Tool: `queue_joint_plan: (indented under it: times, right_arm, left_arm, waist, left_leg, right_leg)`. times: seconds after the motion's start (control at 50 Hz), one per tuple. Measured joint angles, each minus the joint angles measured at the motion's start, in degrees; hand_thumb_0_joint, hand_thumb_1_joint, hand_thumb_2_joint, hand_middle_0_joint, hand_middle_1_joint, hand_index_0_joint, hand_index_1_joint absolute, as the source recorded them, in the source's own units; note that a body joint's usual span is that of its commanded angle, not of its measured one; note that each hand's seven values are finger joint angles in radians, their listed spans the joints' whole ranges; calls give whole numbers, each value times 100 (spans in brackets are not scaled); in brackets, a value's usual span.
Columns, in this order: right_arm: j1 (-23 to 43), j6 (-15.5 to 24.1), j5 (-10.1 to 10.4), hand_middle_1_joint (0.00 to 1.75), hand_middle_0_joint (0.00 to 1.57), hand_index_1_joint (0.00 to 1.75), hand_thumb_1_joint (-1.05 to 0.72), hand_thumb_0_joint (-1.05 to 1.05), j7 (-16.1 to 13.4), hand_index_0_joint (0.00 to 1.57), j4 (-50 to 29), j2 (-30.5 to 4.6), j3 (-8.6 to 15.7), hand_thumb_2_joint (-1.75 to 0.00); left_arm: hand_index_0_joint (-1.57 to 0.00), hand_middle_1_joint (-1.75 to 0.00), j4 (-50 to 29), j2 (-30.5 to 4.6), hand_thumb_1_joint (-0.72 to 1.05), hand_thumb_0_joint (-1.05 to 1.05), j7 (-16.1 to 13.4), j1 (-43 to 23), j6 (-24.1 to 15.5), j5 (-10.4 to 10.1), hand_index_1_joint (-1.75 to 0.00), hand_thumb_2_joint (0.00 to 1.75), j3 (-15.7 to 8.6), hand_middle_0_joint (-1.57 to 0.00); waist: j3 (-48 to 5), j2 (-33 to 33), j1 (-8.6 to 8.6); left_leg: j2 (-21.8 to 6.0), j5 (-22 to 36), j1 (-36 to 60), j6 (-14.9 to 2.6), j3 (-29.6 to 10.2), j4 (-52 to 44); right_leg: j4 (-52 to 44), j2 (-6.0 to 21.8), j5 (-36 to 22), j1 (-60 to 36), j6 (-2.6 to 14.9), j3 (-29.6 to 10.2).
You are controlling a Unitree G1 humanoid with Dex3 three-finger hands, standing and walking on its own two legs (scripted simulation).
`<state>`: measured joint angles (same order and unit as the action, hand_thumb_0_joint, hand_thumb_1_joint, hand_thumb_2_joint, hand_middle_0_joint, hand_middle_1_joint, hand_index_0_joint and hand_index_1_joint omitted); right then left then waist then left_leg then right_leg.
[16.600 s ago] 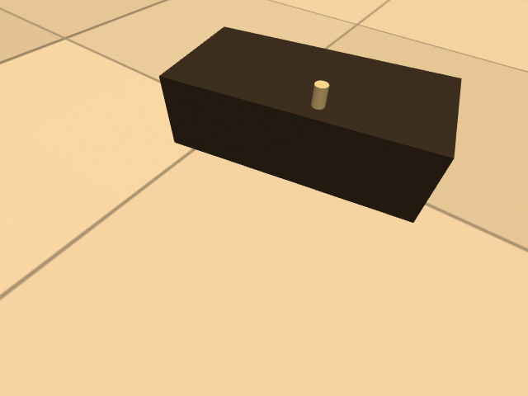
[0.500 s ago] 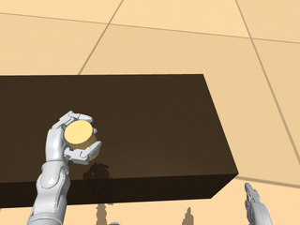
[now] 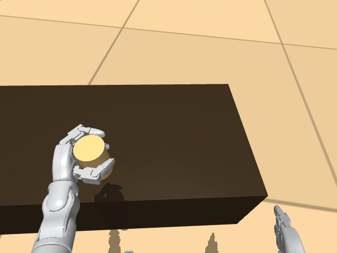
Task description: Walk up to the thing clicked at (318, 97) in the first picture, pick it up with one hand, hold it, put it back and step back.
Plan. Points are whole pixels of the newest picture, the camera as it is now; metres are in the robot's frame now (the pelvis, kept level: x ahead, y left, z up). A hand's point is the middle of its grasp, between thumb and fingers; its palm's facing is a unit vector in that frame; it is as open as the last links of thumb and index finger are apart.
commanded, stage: hold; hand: left
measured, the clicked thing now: (95, 158) +0.32 +0.17 +0.04
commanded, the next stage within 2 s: crouch in 1.56 s
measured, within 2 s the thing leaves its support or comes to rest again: neither
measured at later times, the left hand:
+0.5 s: hand (94, 159) +0.32 +0.17 +0.06, palm faces +0.11 -0.99 +0.00, open 8.9 cm
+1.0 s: hand (95, 158) +0.32 +0.17 +0.05, palm faces +0.11 -0.99 +0.01, open 8.9 cm
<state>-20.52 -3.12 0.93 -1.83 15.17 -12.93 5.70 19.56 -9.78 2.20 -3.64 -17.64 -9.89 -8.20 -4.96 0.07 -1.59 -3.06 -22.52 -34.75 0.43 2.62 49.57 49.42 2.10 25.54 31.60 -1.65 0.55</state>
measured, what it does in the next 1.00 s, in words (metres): stands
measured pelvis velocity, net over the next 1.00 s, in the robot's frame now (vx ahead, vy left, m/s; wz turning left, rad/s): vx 0.00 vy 0.00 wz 0.00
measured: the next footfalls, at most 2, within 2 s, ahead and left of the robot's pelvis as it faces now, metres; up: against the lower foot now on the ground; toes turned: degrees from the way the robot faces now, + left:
none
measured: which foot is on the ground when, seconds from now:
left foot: down 0.00-1.00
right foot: down 0.00-1.00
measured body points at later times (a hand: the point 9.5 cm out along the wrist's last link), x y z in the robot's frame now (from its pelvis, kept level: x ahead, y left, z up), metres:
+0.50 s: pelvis +0.00 +0.00 +0.00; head +0.03 +0.01 +0.45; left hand +0.31 +0.22 +0.06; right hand +0.15 -0.26 -0.05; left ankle +0.02 +0.12 -0.70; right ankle -0.01 -0.14 -0.70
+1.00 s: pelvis +0.00 +0.00 +0.00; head +0.03 +0.00 +0.45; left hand +0.31 +0.22 +0.05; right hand +0.15 -0.27 -0.05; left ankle +0.02 +0.12 -0.70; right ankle -0.01 -0.14 -0.70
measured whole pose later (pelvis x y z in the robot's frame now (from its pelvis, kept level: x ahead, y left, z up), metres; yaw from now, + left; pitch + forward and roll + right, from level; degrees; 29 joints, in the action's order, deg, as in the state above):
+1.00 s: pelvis +0.00 +0.00 +0.00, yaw +0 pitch +8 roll +0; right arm -20.4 -2.0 0.8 -1.3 16.3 -13.2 5.9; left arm 23.0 -10.0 3.0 -4.4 -19.9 -9.9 -8.4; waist -4.3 -0.3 -1.7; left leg -3.0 -21.9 -34.1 0.5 2.6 48.5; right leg 48.5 2.1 25.0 31.0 -1.5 0.5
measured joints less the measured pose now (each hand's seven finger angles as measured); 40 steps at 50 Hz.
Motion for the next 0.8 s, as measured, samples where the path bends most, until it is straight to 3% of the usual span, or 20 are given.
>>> queue_joint_plan:
  times: [0.8]
  right_arm:
    - [46, 111, -18, 5, 5, 5, 54, -1, 31, 6, 145, -1, -8, -5]
  left_arm:
    - [-80, -103, 192, 16, -26, 1, -13, -9, -213, 10, -104, 110, 46, -76]
  waist:
    - [49, -13, 6]
  left_leg:
    - [11, 65, 52, -2, -9, -81]
  right_leg:
    - [-76, 3, -60, -53, 1, 5]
